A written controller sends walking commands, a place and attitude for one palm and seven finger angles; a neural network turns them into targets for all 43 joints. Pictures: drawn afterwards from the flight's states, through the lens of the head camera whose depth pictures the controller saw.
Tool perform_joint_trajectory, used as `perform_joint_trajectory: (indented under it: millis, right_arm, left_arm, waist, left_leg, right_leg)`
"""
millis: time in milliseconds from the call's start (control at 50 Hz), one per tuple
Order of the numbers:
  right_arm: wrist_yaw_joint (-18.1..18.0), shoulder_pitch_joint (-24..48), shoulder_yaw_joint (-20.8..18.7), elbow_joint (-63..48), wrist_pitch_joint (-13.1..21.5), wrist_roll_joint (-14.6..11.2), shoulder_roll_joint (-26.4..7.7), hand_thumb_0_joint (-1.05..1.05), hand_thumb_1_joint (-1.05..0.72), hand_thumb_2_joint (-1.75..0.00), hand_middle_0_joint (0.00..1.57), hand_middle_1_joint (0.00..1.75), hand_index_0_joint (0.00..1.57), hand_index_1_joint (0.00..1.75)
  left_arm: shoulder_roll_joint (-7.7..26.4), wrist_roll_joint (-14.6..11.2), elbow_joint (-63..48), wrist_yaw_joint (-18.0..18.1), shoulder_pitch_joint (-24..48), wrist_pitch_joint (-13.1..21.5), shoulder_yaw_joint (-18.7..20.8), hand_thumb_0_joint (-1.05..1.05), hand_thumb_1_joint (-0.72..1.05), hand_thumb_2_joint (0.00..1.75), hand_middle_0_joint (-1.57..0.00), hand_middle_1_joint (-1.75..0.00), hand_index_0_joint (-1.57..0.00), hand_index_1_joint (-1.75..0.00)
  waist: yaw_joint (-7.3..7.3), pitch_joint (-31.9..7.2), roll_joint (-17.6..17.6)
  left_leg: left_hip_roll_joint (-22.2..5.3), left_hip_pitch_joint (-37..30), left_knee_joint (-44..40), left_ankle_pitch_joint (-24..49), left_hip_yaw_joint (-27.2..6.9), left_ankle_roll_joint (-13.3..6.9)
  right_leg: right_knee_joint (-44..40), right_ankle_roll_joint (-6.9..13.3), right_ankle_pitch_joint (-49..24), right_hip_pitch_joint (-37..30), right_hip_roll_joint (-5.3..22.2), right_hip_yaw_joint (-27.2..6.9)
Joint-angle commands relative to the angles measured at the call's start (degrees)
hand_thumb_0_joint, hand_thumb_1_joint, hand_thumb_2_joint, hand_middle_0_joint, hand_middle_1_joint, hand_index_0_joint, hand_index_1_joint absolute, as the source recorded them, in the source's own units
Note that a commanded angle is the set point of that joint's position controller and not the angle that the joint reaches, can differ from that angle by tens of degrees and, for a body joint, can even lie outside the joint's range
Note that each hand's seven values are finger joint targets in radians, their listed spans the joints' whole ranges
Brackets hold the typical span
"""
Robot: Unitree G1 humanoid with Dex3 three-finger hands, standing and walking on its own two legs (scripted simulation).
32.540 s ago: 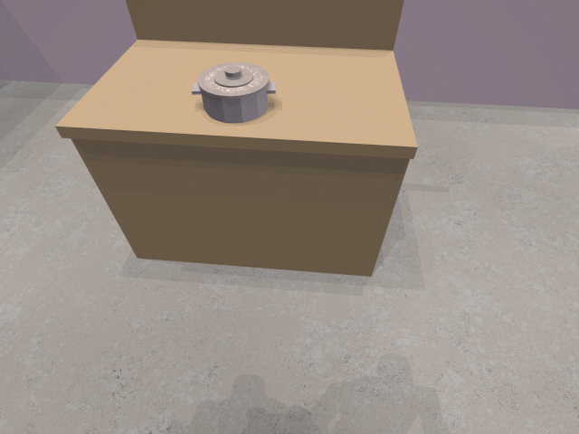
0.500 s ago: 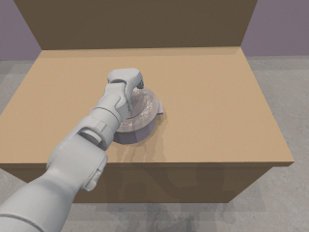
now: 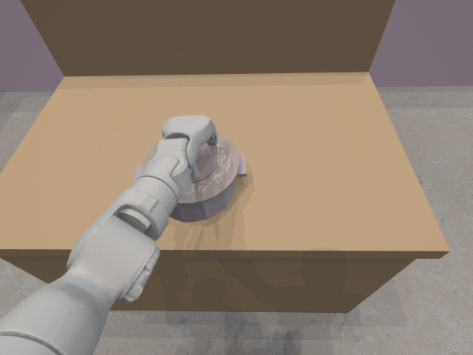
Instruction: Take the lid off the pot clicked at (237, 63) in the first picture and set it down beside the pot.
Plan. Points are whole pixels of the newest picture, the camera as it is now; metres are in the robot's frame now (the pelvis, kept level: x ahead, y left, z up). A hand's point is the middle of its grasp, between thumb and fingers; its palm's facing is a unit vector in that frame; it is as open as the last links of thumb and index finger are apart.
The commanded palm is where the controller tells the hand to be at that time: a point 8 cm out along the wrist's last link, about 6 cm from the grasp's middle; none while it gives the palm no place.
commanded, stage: close the fingers and squeeze the knob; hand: left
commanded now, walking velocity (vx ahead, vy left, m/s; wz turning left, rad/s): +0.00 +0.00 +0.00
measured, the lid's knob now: (189, 156) +0.49 +0.07 +0.03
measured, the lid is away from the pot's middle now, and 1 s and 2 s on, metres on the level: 0.01 0.01 0.01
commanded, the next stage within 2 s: lift the lid straight up in 1.68 s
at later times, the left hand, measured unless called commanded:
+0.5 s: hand (190, 159) +0.46 +0.06 +0.06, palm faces -0.38 -0.03 -0.93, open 9.4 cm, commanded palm +0.47 +0.07 +0.12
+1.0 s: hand (184, 159) +0.46 +0.07 +0.06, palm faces -0.37 -0.01 -0.93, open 7.3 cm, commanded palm +0.47 +0.07 +0.12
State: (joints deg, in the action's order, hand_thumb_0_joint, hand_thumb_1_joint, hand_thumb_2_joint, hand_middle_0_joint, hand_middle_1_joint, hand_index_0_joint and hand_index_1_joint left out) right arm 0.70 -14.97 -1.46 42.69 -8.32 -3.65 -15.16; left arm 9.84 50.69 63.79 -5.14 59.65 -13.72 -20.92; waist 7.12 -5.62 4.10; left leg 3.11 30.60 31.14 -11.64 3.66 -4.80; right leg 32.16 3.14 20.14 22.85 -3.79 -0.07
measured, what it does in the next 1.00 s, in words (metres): stands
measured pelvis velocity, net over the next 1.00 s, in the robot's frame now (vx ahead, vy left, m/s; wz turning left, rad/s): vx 0.00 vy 0.00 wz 0.00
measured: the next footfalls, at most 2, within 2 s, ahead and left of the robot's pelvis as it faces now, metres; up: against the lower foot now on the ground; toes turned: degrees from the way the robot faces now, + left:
none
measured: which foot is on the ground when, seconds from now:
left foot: down 0.00-1.00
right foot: down 0.00-1.00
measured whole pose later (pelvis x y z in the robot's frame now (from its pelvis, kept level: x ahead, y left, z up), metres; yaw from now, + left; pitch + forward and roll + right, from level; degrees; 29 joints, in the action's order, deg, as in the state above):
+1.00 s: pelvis +0.00 +0.00 +0.00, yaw +0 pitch +11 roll +0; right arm 1.0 -14.8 -1.7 42.8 -8.0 -4.0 -15.3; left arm 11.5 50.4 62.9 -6.3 59.1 -12.4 -22.2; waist 6.8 -5.1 4.1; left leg 3.4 30.4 31.2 -11.6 3.5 -5.1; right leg 32.2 2.8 20.1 22.6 -3.5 0.1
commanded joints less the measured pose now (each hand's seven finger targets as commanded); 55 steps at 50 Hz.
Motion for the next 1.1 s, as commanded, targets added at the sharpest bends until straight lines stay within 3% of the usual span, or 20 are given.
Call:
perform_joint_trajectory:
  millis: [0,40,60,100,140,200,260,340,460,520,620,660,720,780,820,860,920,960,1040,1080]
  right_arm:
    - [-0.71,-0.99,-2.26,-5.05,0.85,-0.04,-7.60,0.00,-0.90,-0.90,0.20,0.30,0.20,0.30]
    - [-0.75,-1.12,-2.39,-5.34,0.92,-0.10,-7.11,0.00,-0.90,-0.90,0.20,0.30,0.20,0.30]
    - [-0.75,-1.17,-2.34,-5.05,0.93,-0.07,-7.63,0.00,-0.90,-0.90,0.20,0.30,0.20,0.30]
    - [-0.99,-1.10,-2.06,-5.37,1.00,-0.06,-7.75,0.00,-0.90,-0.90,0.20,0.30,0.20,0.30]
    - [-1.07,-0.89,-2.14,-5.78,1.00,-0.22,-7.09,0.00,-0.90,-0.90,0.20,0.30,0.20,0.30]
    - [-1.08,-1.22,-2.14,-5.07,1.21,-0.38,-7.73,0.00,-0.90,-0.90,0.20,0.30,0.20,0.30]
    - [-1.29,-1.50,-2.04,-5.35,1.53,-0.07,-7.93,0.00,-0.90,-0.90,0.20,0.30,0.20,0.30]
    - [-1.22,-1.20,-2.19,-5.71,1.39,-0.31,-7.42,0.00,-0.90,-0.90,0.20,0.30,0.20,0.30]
    - [-0.82,-1.20,-2.59,-5.62,1.21,-0.15,-7.77,0.00,-0.90,-0.90,0.20,0.30,0.20,0.30]
    - [-0.84,-1.60,-2.46,-5.21,1.09,-0.42,-7.86,0.00,-0.90,-0.90,0.20,0.30,0.20,0.30]
    - [-0.63,-1.41,-2.73,-5.23,1.35,-0.31,-7.66,0.00,-0.90,-0.90,0.20,0.30,0.20,0.30]
    - [-0.64,-1.42,-2.60,-5.07,1.28,-0.24,-8.07,0.00,-0.90,-0.90,0.20,0.30,0.20,0.30]
    - [-0.31,-1.35,-2.95,-5.12,1.31,-0.27,-7.49,0.00,-0.90,-0.90,0.20,0.30,0.20,0.30]
    - [-0.46,-1.57,-2.79,-4.65,1.17,-0.06,-7.99,0.00,-0.90,-0.90,0.20,0.30,0.20,0.30]
    - [-0.49,-1.30,-2.78,-4.69,1.30,-0.30,-7.73,0.00,-0.90,-0.90,0.20,0.30,0.20,0.30]
    - [-0.32,-1.33,-2.83,-4.44,1.40,-0.24,-8.09,0.00,-0.90,-0.90,0.20,0.30,0.20,0.30]
    - [-0.20,-1.79,-3.07,-4.20,1.45,-0.12,-7.70,0.00,-0.90,-0.90,0.20,0.30,0.20,0.30]
    - [-0.27,-1.91,-2.77,-3.89,1.41,0.03,-8.17,0.00,-0.90,-0.90,0.20,0.30,0.20,0.30]
    - [-0.26,-2.17,-2.95,-4.20,1.69,0.01,-7.62,0.00,-0.90,-0.90,0.20,0.30,0.20,0.30]
    - [-0.36,-2.47,-2.85,-3.42,1.50,0.09,-8.12,0.00,-0.90,-0.90,0.20,0.30,0.20,0.30]
  left_arm:
    - [9.11,1.33,-10.87,2.07,29.47,0.12,1.91,0.00,-0.29,1.34,-0.81,-0.08,-0.81,-0.08]
    - [7.44,0.81,-11.14,1.99,29.16,0.46,1.40,0.00,-0.29,1.34,-0.81,-0.08,-0.81,-0.08]
    - [9.77,1.11,-9.98,2.00,28.50,0.35,3.02,0.00,-0.14,1.04,-0.55,-0.59,-0.55,-0.59]
    - [12.96,1.15,-11.33,2.27,29.28,0.36,4.78,0.00,-0.13,1.04,-0.54,-0.64,-0.54,-0.64]
    - [8.61,0.69,-10.62,1.70,27.64,0.46,1.98,0.00,-0.11,1.04,-0.54,-0.68,-0.54,-0.68]
    - [9.15,0.91,-10.87,1.42,30.09,0.35,1.43,0.00,-0.08,1.04,-0.54,-0.74,-0.54,-0.74]
    - [14.82,0.66,-12.50,1.41,29.98,1.27,6.10,0.00,-0.05,1.04,-0.54,-0.79,-0.54,-0.79]
    - [10.70,0.77,-10.91,0.87,26.85,1.20,3.13,0.00,-0.01,1.03,-0.55,-0.85,-0.55,-0.85]
    - [12.22,0.83,-14.23,0.43,28.09,2.63,3.74,0.00,0.06,1.01,-0.57,-0.92,-0.57,-0.92]
    - [12.49,0.80,-11.19,1.28,26.41,1.67,4.07,0.00,0.10,0.99,-0.59,-0.94,-0.59,-0.94]
    - [10.63,0.56,-14.05,1.19,29.45,1.90,2.51,0.00,0.16,0.96,-0.62,-0.98,-0.62,-0.98]
    - [13.23,0.70,-12.42,0.88,27.27,2.32,4.84,0.00,0.18,0.94,-0.63,-0.99,-0.63,-0.99]
    - [7.47,0.57,-13.26,0.85,27.81,2.31,0.38,0.00,0.22,0.91,-0.65,-1.01,-0.65,-1.01]
    - [10.97,-0.12,-11.39,1.18,27.51,2.05,3.56,0.00,0.26,0.88,-0.67,-1.02,-0.67,-1.02]
    - [7.41,-0.33,-11.40,0.86,28.12,1.71,0.48,0.00,0.29,0.86,-0.69,-1.03,-0.69,-1.03]
    - [9.90,0.37,-12.63,0.73,29.22,2.55,2.51,0.00,0.32,0.83,-0.71,-1.03,-0.71,-1.03]
    - [6.07,-0.05,-11.63,1.04,29.13,2.09,0.01,0.00,0.37,0.79,-0.73,-1.04,-0.73,-1.04]
    - [8.76,0.19,-9.94,1.24,28.90,2.14,2.33,0.00,0.40,0.75,-0.75,-1.04,-0.75,-1.04]
    - [4.70,-0.50,-11.38,1.19,30.19,2.03,-0.32,0.00,0.47,0.68,-0.79,-1.04,-0.79,-1.04]
    - [7.39,0.14,-8.98,1.58,30.20,1.37,1.29,0.00,0.43,0.74,-0.75,-1.02,-0.77,-1.04]
  waist:
    - [1.44,-21.75,-7.18]
    - [1.36,-20.97,-6.91]
    - [1.21,-21.00,-7.82]
    - [0.86,-22.58,-7.50]
    - [1.30,-21.02,-8.14]
    - [1.82,-20.76,-7.17]
    - [0.88,-23.60,-6.44]
    - [1.21,-21.24,-7.64]
    - [1.03,-22.69,-5.79]
    - [1.01,-19.89,-7.45]
    - [1.25,-22.09,-5.05]
    - [0.92,-22.62,-7.63]
    - [1.42,-21.86,-4.93]
    - [1.24,-21.41,-7.69]
    - [1.82,-20.44,-7.70]
    - [1.32,-22.21,-6.49]
    - [1.82,-20.88,-5.66]
    - [1.49,-21.47,-7.29]
    - [1.82,-21.92,-6.57]
    - [2.01,-20.96,-7.29]
  left_leg:
    - [-2.00,-22.53,0.98,15.67,-3.90,-0.49]
    - [-2.17,-22.67,1.30,16.33,-4.16,-0.68]
    - [-2.02,-22.21,1.24,15.41,-4.13,-0.69]
    - [-1.84,-21.64,0.69,14.50,-3.81,-0.67]
    - [-1.95,-21.22,1.08,15.16,-3.68,-0.85]
    - [-1.99,-21.75,0.64,12.78,-3.75,-0.70]
    - [-1.76,-22.01,1.15,14.40,-3.83,-0.94]
    - [-1.79,-20.61,1.28,15.32,-3.29,-0.99]
    - [-1.68,-23.25,1.50,16.77,-3.51,-0.95]
    - [-2.03,-21.50,0.78,14.25,-3.39,-0.85]
    - [-2.02,-24.08,1.10,15.60,-3.78,-0.78]
    - [-1.93,-23.29,1.48,16.33,-3.93,-0.96]
    - [-2.24,-25.81,1.25,17.18,-4.32,-0.65]
    - [-2.09,-23.66,1.13,15.93,-4.01,-0.85]
    - [-2.08,-23.74,1.04,15.22,-3.89,-0.81]
    - [-2.23,-25.42,1.39,16.76,-4.73,-0.67]
    - [-2.52,-26.34,1.33,16.37,-4.86,-0.54]
    - [-2.43,-25.32,1.39,16.20,-5.30,-0.53]
    - [-2.60,-26.20,1.51,17.68,-5.43,-0.51]
    - [-2.62,-25.00,1.29,15.74,-5.20,-0.42]
  right_leg:
    - [-4.14,-1.24,-27.70,1.38,1.78,-2.12]
    - [-4.06,-0.95,-27.31,1.77,1.72,-1.71]
    - [-4.20,-1.20,-27.29,1.46,1.69,-2.04]
    - [-4.36,-1.32,-27.70,-0.84,1.96,-2.73]
    - [-4.53,-1.23,-28.13,-0.07,2.02,-2.27]
    - [-4.67,-1.46,-25.16,1.55,1.86,-2.22]
    - [-4.46,-1.41,-28.31,-1.51,2.19,-3.08]
    - [-4.74,-1.39,-29.39,-1.13,2.19,-2.87]
    - [-4.59,-1.43,-30.42,-0.48,1.98,-2.87]
    - [-4.97,-1.35,-27.17,0.11,1.85,-2.41]
    - [-4.54,-1.22,-27.31,0.69,1.82,-2.21]
    - [-4.43,-1.39,-28.94,-0.09,1.81,-2.53]
    - [-4.33,-1.07,-26.46,2.78,1.51,-1.41]
    - [-4.44,-1.35,-27.12,1.22,1.63,-1.89]
    - [-4.66,-1.36,-26.32,2.33,1.63,-1.64]
    - [-4.00,-1.12,-26.59,2.97,1.53,-1.55]
    - [-4.10,-0.99,-23.81,5.17,1.27,-0.84]
    - [-3.81,-1.01,-24.22,4.72,1.23,-0.94]
    - [-3.60,-0.83,-24.39,5.34,1.23,-0.52]
    - [-3.70,-1.01,-23.31,5.29,1.17,-0.78]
